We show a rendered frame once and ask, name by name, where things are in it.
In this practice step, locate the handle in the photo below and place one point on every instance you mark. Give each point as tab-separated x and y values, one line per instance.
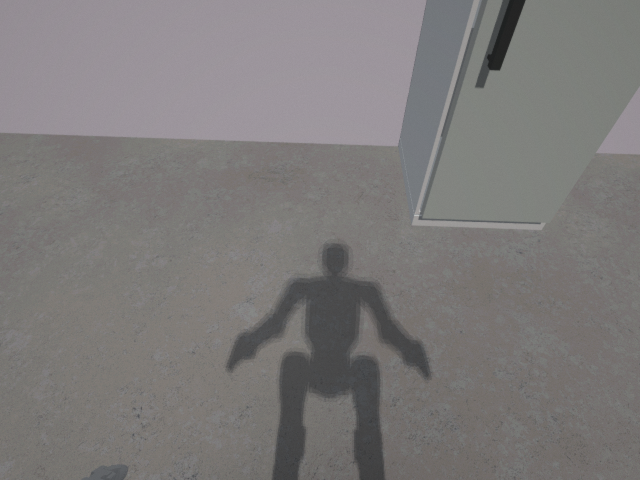
505	34

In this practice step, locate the fridge door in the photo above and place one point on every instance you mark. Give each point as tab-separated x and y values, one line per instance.
517	139

